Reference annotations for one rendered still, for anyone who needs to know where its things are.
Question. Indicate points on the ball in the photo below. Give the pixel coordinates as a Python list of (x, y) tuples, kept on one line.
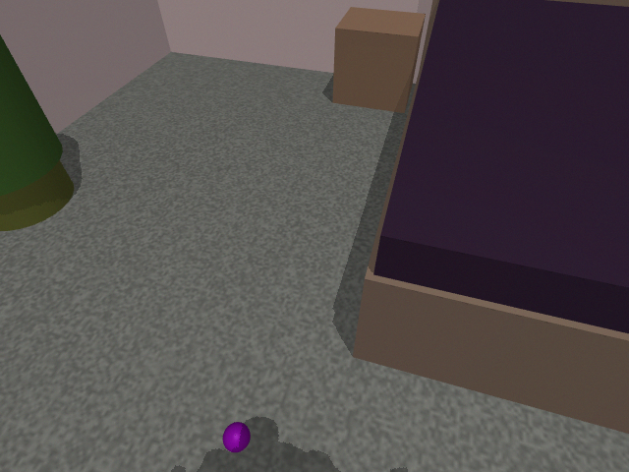
[(236, 437)]

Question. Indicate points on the potted plant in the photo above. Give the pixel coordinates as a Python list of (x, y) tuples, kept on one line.
[(34, 184)]

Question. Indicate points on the bed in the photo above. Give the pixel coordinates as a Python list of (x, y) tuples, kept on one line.
[(501, 259)]

